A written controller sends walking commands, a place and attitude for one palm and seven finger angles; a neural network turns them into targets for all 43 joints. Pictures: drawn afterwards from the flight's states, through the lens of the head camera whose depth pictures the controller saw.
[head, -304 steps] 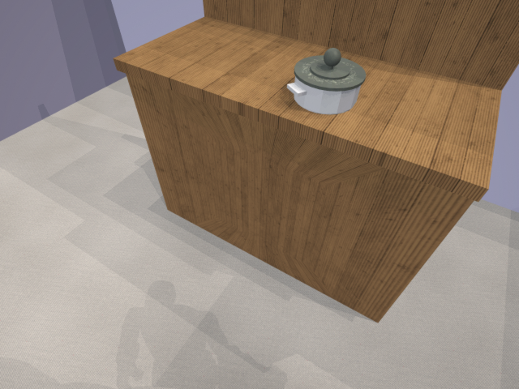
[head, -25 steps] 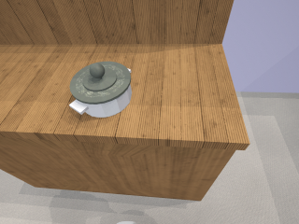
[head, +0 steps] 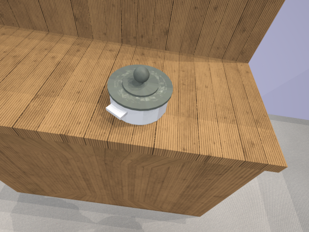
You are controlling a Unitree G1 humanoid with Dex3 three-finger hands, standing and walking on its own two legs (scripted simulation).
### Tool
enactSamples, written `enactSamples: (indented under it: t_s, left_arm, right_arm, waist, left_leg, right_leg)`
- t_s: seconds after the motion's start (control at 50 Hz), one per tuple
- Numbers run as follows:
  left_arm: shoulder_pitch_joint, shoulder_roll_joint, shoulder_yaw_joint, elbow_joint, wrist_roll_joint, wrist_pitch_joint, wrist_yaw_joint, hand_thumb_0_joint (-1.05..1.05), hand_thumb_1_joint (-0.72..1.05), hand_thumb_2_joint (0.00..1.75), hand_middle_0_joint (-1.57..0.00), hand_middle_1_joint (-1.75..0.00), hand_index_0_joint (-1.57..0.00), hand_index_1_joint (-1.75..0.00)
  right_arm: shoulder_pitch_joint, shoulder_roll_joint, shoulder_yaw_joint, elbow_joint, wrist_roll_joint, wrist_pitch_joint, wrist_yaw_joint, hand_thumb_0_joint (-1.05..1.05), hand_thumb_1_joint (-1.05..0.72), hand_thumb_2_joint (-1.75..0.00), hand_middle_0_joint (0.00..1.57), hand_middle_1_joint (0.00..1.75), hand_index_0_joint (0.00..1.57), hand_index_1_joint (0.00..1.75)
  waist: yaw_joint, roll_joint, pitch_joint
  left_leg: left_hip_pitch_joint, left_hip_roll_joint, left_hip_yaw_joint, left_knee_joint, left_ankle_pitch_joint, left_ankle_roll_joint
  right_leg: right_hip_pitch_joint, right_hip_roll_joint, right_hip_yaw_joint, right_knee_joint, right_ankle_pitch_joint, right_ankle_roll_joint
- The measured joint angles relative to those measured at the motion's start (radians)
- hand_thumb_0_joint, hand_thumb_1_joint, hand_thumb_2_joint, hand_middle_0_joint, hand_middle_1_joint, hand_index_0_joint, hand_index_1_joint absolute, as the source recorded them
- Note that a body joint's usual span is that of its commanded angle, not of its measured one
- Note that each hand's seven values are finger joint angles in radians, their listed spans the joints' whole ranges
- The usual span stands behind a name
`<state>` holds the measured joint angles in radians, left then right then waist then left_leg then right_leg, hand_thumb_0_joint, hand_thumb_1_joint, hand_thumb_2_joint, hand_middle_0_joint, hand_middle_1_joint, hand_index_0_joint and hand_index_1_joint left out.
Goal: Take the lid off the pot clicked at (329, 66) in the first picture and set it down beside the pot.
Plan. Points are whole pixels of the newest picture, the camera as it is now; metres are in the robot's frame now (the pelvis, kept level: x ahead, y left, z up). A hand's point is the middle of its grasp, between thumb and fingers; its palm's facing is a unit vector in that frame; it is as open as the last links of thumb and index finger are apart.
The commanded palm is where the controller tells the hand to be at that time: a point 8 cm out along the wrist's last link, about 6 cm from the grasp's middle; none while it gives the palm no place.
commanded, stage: come to a stop and stand still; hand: left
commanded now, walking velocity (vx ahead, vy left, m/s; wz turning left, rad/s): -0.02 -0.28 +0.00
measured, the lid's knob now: (141, 74) +0.47 +0.09 +0.15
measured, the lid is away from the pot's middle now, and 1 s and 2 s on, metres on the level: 0.00 0.00 0.00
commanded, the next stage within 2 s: look again from close up in 0.82 s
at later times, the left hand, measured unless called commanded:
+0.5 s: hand out of the picture +0.04 +0.16 -0.17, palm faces -0.03 -0.98 -0.21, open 7.3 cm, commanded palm none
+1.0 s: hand out of the picture -0.01 +0.13 -0.17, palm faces +0.02 -0.99 -0.16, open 7.4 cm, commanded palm none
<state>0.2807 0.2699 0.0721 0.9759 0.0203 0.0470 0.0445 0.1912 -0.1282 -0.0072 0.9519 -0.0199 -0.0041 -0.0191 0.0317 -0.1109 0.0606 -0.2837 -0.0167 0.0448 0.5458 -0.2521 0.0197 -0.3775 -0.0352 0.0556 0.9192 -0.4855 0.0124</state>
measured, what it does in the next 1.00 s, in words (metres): steps on the spot: right foot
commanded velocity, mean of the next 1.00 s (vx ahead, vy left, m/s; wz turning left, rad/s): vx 0.01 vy -0.04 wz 0.00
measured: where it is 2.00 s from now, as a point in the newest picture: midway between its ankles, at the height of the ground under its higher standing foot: outside the picture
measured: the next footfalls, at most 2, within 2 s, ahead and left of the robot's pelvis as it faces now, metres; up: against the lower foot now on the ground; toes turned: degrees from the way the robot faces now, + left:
right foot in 0.32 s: -0.03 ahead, -0.10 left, +0.00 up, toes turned -2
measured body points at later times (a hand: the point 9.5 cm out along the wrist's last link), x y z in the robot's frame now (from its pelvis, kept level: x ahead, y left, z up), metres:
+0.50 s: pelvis -0.01 -0.02 +0.00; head -0.01 -0.02 +0.45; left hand +0.04 +0.21 -0.15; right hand -0.06 -0.25 -0.15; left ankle +0.01 +0.11 -0.73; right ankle -0.07 -0.10 -0.73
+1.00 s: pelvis +0.00 -0.02 +0.01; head +0.02 -0.02 +0.46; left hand -0.01 +0.18 -0.15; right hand +0.01 -0.25 -0.15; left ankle +0.01 +0.11 -0.73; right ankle -0.07 -0.10 -0.73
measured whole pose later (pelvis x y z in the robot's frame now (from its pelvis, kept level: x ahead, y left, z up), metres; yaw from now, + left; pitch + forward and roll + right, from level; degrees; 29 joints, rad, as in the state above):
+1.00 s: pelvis +0.00 -0.02 +0.01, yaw -1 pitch -1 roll +0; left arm 0.33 0.12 -0.01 1.08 0.00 -0.02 0.04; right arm 0.25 -0.15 -0.02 1.09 -0.01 -0.01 -0.04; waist 0.00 -0.01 0.05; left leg -0.23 0.02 0.00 0.50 -0.25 -0.02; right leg -0.08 0.05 -0.03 0.45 -0.34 -0.06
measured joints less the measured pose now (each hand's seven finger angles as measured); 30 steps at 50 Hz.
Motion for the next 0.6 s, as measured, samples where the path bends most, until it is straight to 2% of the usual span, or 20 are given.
enactSamples:
  t_s: [0.08, 0.16, 0.26, 0.32, 0.38, 0.44, 0.5, 0.6]
  left_arm:
    - [-0.019, -0.030, -0.011, 0.000, -0.003, -0.001, -0.023, 0.00, 0.91, 0.89, -0.20, -0.30, -0.19, -0.30]
    - [-0.033, -0.061, -0.020, -0.001, -0.001, 0.012, -0.036, 0.00, 0.91, 0.89, -0.20, -0.30, -0.19, -0.30]
    - [-0.066, -0.082, -0.026, -0.006, -0.005, 0.015, -0.038, 0.00, 0.91, 0.89, -0.20, -0.30, -0.20, -0.30]
    - [-0.076, -0.083, -0.029, -0.008, -0.007, 0.000, -0.037, 0.00, 0.91, 0.89, -0.20, -0.30, -0.20, -0.30]
    - [-0.073, -0.102, -0.041, 0.006, -0.007, -0.016, -0.025, 0.00, 0.91, 0.89, -0.20, -0.30, -0.20, -0.30]
    - [-0.042, -0.103, -0.047, 0.019, -0.009, -0.033, -0.017, 0.00, 0.91, 0.89, -0.20, -0.30, -0.20, -0.30]
    - [-0.020, -0.104, -0.051, 0.041, -0.016, -0.039, -0.013, 0.00, 0.92, 0.89, -0.20, -0.30, -0.20, -0.30]
    - [-0.009, -0.100, -0.051, 0.071, -0.021, -0.037, -0.010, 0.01, 0.94, 0.89, -0.20, -0.30, -0.20, -0.30]
  right_arm:
    - [0.008, 0.013, 0.000, 0.020, 0.002, -0.002, -0.020, -0.01, -0.95, -0.90, 0.21, 0.30, 0.21, 0.30]
    - [0.010, 0.002, -0.005, 0.029, -0.003, -0.002, -0.020, -0.01, -0.94, -0.90, 0.21, 0.30, 0.21, 0.30]
    - [0.029, -0.017, -0.021, 0.049, -0.006, 0.003, -0.018, 0.00, -0.92, -0.90, 0.21, 0.30, 0.21, 0.30]
    - [0.056, -0.030, -0.032, 0.070, -0.002, 0.011, -0.016, 0.00, -0.92, -0.90, 0.21, 0.30, 0.21, 0.30]
    - [0.083, -0.048, -0.040, 0.107, 0.009, 0.028, -0.013, 0.00, -0.91, -0.90, 0.21, 0.30, 0.20, 0.30]
    - [0.114, -0.043, -0.034, 0.139, 0.008, 0.040, -0.009, 0.00, -0.91, -0.90, 0.20, 0.30, 0.20, 0.30]
    - [0.135, -0.039, -0.027, 0.160, 0.010, 0.032, -0.011, 0.00, -0.91, -0.90, 0.20, 0.30, 0.20, 0.30]
    - [0.135, -0.008, -0.011, 0.185, 0.014, 0.019, -0.016, 0.00, -0.91, -0.90, 0.20, 0.30, 0.20, 0.30]
  waist:
    - [-0.011, 0.014, -0.010]
    - [-0.032, 0.033, -0.010]
    - [-0.061, 0.062, 0.005]
    - [-0.071, 0.077, 0.004]
    - [-0.082, 0.131, 0.008]
    - [-0.078, 0.121, -0.017]
    - [-0.077, 0.122, -0.035]
    - [-0.067, 0.094, -0.032]
  left_leg:
    - [0.020, -0.003, 0.010, -0.075, 0.044, 0.015]
    - [0.017, -0.001, 0.029, -0.111, 0.068, 0.023]
    - [-0.004, 0.007, 0.040, -0.112, 0.084, 0.017]
    - [-0.029, 0.010, 0.039, -0.073, 0.072, 0.004]
    - [-0.031, 0.043, 0.003, -0.016, 0.011, -0.015]
    - [-0.013, 0.045, -0.014, 0.006, -0.054, -0.029]
    - [0.025, 0.055, -0.039, -0.029, 0.029, -0.034]
    - [0.056, 0.053, -0.039, -0.051, 0.012, -0.050]
  right_leg:
    - [-0.009, 0.032, -0.018, 0.050, 0.045, 0.010]
    - [0.011, 0.041, -0.038, 0.016, 0.031, 0.014]
    - [0.086, 0.037, -0.051, -0.179, 0.012, 0.000]
    - [0.170, 0.033, -0.051, -0.375, 0.118, -0.012]
    - [0.221, 0.072, -0.081, -0.437, 0.166, -0.048]
    - [0.247, 0.083, -0.079, -0.455, 0.163, -0.069]
    - [0.259, 0.103, -0.082, -0.453, 0.154, -0.077]
    - [0.287, 0.101, -0.081, -0.470, 0.153, -0.081]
